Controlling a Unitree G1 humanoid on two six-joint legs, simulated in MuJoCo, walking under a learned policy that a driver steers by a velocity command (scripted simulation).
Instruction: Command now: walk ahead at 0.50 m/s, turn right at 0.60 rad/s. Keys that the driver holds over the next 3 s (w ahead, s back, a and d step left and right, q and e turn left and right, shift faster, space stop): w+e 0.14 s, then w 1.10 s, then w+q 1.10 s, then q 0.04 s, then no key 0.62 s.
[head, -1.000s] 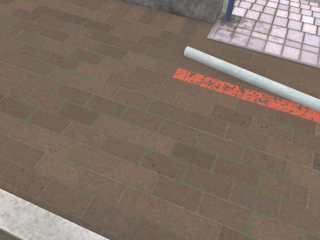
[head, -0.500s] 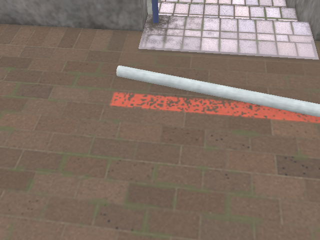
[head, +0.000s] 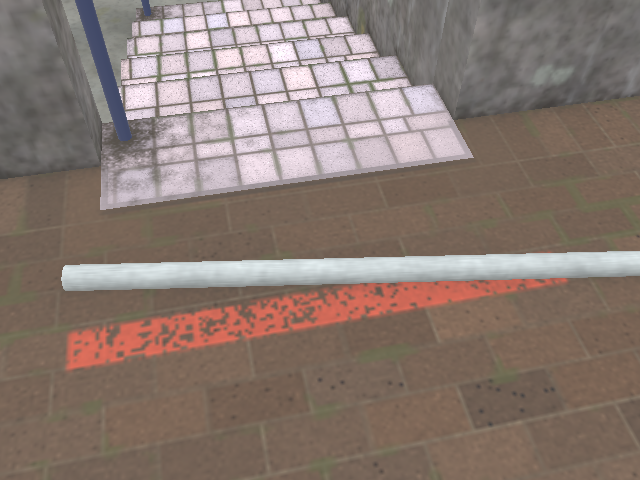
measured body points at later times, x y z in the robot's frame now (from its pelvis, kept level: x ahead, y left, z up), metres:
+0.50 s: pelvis +0.26 -0.09 +0.00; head +0.29 -0.11 +0.45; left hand +0.44 +0.15 -0.09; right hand +0.32 -0.39 -0.12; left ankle +0.27 +0.08 -0.65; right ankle +0.28 -0.17 -0.74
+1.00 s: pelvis +0.56 -0.08 +0.00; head +0.59 -0.08 +0.45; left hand +0.69 +0.17 -0.13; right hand +0.63 -0.37 -0.11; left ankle +0.63 -0.01 -0.74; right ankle +0.44 -0.21 -0.65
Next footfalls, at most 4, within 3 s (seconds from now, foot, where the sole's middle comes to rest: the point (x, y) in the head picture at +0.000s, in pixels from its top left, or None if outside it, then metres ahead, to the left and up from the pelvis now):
0.32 right None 0.32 -0.18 -0.78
0.86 left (331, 393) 0.67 -0.01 -0.78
1.26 right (459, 327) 0.84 -0.33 -0.78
1.64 left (348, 259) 1.00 -0.06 -0.71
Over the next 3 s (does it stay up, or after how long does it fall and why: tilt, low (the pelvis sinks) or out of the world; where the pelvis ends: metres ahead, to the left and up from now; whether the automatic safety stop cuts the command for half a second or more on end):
stays up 1.43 -0.10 0.00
